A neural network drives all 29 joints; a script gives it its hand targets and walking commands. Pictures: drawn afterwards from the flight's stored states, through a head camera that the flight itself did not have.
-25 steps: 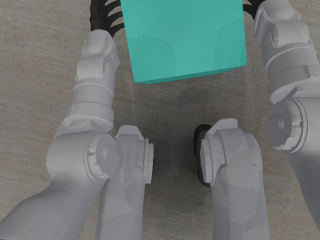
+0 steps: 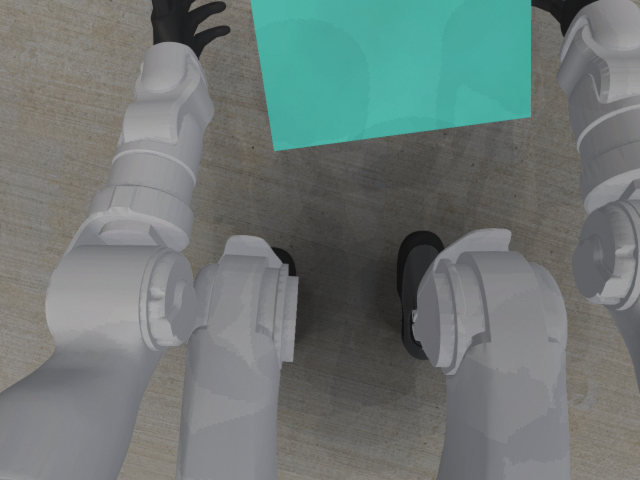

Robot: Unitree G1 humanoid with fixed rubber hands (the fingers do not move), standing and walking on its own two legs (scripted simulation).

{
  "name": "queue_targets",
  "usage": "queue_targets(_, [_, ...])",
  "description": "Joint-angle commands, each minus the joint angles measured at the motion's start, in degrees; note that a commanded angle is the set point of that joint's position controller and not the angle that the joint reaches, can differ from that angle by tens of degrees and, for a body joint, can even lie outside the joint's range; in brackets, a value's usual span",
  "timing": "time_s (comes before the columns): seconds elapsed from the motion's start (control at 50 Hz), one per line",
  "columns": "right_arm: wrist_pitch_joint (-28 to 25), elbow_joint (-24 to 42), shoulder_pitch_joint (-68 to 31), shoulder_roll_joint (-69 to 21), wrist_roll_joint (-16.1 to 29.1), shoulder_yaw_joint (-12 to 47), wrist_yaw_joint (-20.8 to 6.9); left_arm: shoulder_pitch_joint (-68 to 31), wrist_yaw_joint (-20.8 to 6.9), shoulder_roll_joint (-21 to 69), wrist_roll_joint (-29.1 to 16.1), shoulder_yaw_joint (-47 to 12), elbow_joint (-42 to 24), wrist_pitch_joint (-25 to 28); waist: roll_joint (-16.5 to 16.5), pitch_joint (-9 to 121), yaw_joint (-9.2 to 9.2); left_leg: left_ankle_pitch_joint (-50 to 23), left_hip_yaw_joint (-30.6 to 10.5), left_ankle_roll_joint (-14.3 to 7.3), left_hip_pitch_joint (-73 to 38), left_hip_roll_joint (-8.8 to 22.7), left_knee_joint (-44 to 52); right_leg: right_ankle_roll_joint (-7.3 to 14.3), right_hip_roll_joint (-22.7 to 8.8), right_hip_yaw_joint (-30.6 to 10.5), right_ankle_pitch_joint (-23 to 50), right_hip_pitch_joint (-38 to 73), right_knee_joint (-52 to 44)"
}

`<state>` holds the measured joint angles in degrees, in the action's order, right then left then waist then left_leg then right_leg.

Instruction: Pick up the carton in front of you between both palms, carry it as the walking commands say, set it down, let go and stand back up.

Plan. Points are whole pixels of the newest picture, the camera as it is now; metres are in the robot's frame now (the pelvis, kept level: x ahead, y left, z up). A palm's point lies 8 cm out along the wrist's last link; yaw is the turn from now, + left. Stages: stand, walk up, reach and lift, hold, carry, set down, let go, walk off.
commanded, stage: set down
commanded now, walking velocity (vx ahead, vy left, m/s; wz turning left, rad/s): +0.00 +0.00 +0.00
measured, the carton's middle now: (377, 38) +0.51 -0.07 -0.25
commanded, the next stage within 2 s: let go in 1.12 s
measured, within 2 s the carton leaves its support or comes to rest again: neither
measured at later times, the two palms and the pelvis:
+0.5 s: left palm out of the picture +0.53 +0.12 -0.04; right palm out of the picture +0.53 -0.26 -0.04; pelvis +0.01 +0.00 +0.08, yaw -1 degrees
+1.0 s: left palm out of the picture +0.52 +0.12 +0.11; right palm out of the picture +0.54 -0.27 +0.11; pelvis +0.03 -0.01 +0.21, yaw -2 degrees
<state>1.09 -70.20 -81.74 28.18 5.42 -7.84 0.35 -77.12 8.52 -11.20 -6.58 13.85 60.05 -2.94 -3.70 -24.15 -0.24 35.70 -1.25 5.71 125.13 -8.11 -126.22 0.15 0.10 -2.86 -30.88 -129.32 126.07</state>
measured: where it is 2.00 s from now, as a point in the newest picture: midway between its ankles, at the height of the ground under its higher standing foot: (345, 322)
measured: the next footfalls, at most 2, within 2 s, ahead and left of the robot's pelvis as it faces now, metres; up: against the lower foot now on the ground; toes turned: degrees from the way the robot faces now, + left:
none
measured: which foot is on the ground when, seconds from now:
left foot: down 0.00-1.00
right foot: down 0.00-1.00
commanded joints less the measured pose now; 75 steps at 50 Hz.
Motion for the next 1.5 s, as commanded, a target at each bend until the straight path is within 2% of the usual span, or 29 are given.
queue_targets(0.0, [-2.6,10.6,-20.1,9.4,6.2,4.4,0.3,-13.7,0.7,-4.3,-6.7,-6.3,-8.4,2.0,6.2,72.9,-2.47,-22.0,6.2,-0.7,-23.1,3.1,7.4,0.0,-1.2,0.8,24.7,41.8,-7.6])
queue_targets(0.04, [-2.0,11.1,-18.8,9.7,8.1,5.8,-0.2,-12.5,1.3,-4.8,-8.4,-7.6,-9.5,1.6,7.2,76.6,-2.18,-22.0,6.5,-0.8,-24.7,3.2,7.8,-0.1,-1.3,1.2,25.1,44.5,-7.6])
queue_targets(0.1, [-0.5,11.1,-15.7,10.6,8.4,5.5,-1.0,-9.7,2.6,-5.3,-8.2,-7.1,-12.7,0.7,7.6,81.4,-1.62,-20.4,7.2,-0.9,-27.5,2.9,9.4,0.0,-1.2,2.0,24.2,47.7,-8.5])
queue_targets(0.22, [3.0,16.7,-12.3,10.7,4.5,1.6,-1.3,-6.0,4.8,-4.7,-4.2,-3.5,-22.6,-2.7,8.6,88.5,-1.16,-16.5,8.5,-1.7,-30.5,1.4,15.5,0.3,0.4,4.2,21.4,52.3,-13.8])
queue_targets(0.26, [4.2,16.8,-10.7,9.9,3.0,0.3,-1.4,-4.4,5.1,-3.8,-2.5,-2.1,-22.9,-3.9,8.4,85.4,-1.16,-14.6,8.6,-1.8,-29.6,1.2,18.0,0.3,0.8,4.7,19.1,50.3,-16.5])
queue_targets(0.34, [4.8,14.3,-8.2,7.0,0.7,-1.0,-2.1,-2.0,4.3,-1.3,0.2,0.6,-19.5,-4.5,7.6,75.1,-0.16,-11.6,8.1,-1.8,-25.5,1.3,22.2,0.0,1.0,4.4,14.6,43.2,-21.3])
queue_targets(0.42, [4.5,13.8,-7.1,5.3,-0.8,-1.9,-2.9,-0.9,3.4,0.2,1.6,1.9,-17.9,-4.1,7.9,73.7,0.48,-12.7,7.9,-1.7,-25.1,1.4,25.5,-0.4,1.4,4.2,15.3,42.8,-25.0])
queue_targets(0.52, [4.7,15.8,-6.6,5.4,-2.0,-2.7,-3.2,0.7,2.9,0.0,1.9,2.7,-19.3,-4.1,9.4,79.0,0.72,-14.3,8.2,-1.5,-27.5,1.4,30.0,-0.7,1.9,4.4,17.5,49.2,-29.5])
queue_targets(0.7, [7.4,23.4,-4.4,5.5,-3.0,-3.7,-3.6,4.1,2.4,-0.9,1.7,2.4,-27.2,-6.0,11.2,89.8,0.63,-17.9,8.9,-1.4,-32.3,1.0,38.7,-1.2,3.0,4.5,24.4,64.9,-37.8])
queue_targets(0.98, [7.2,23.6,2.6,2.3,-6.2,-6.9,-5.9,11.8,0.0,1.6,5.2,4.5,-28.4,-5.9,10.0,84.4,1.70,-22.4,7.3,-0.9,-41.8,2.0,54.9,-1.3,3.2,3.1,29.4,73.9,-53.3])
queue_targets(1.12, [6.2,22.0,5.4,0.6,-8.5,-8.6,-6.4,14.4,-1.2,3.0,6.9,5.1,-27.6,-5.2,9.3,80.9,1.53,-24.0,6.2,-0.6,-47.4,2.6,62.7,-1.0,2.9,2.5,30.9,78.9,-61.0])
queue_targets(1.2, [6.0,23.2,12.0,-1.5,-11.2,-9.5,-5.5,20.6,-2.6,2.9,9.1,4.7,-27.7,-4.5,9.1,83.6,1.07,-26.5,6.1,-0.9,-51.9,2.6,66.5,-1.0,2.9,2.1,35.1,86.1,-64.8])
queue_targets(1.28, [6.0,28.6,23.5,-5.0,-13.2,-9.5,-3.6,30.6,-4.9,1.2,11.8,2.9,-30.0,-3.7,8.7,85.0,0.83,-28.1,5.9,-1.9,-56.6,2.7,70.4,-1.2,2.7,1.4,39.4,95.3,-68.9])
queue_targets(1.4, [4.0,39.3,37.1,-7.3,-10.4,-7.1,-2.2,42.8,-8.2,-1.4,11.2,-1.6,-34.6,-1.8,7.8,77.0,1.47,-29.2,4.1,-3.1,-66.4,3.7,76.9,-0.8,2.3,0.7,39.1,100.8,-75.7])
queue_targets(1.48, [2.1,40.8,46.1,-8.4,-8.5,-5.2,-2.7,50.7,-9.6,-1.4,9.0,-3.9,-34.2,-0.2,7.2,69.7,1.35,-31.1,2.7,-3.5,-73.6,4.5,80.9,-0.3,2.1,0.5,38.1,101.7,-79.7])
